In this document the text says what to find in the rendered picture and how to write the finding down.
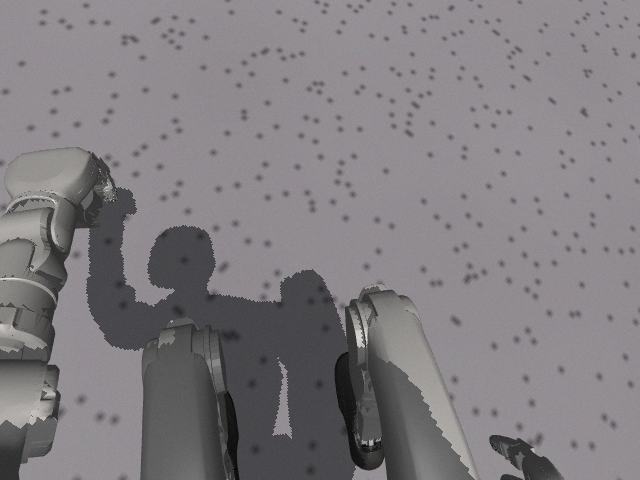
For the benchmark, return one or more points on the left robot foot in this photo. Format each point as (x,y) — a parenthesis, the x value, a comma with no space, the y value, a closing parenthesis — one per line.
(233,436)

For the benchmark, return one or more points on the left robot hand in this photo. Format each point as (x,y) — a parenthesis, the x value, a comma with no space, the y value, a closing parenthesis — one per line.
(70,173)

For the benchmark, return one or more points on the right robot hand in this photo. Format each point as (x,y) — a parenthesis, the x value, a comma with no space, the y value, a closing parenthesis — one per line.
(523,457)

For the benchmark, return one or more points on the left robot arm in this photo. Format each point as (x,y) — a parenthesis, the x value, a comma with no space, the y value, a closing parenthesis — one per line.
(36,234)

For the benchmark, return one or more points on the right robot foot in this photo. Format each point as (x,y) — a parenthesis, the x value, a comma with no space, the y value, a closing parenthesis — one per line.
(365,457)

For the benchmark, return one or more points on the tin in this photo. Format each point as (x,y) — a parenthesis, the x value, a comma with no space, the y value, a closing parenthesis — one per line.
(92,203)

